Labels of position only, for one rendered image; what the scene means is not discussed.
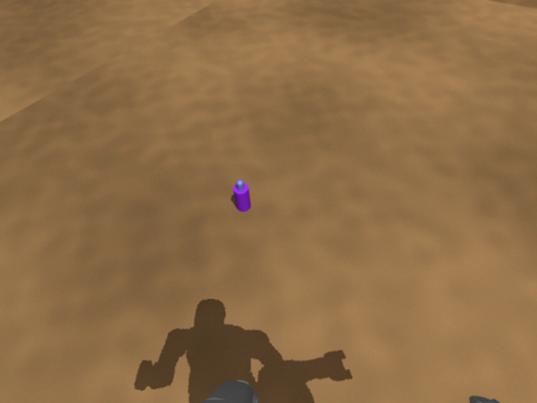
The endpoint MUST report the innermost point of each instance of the bottle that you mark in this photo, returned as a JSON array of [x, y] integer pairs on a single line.
[[242, 198]]

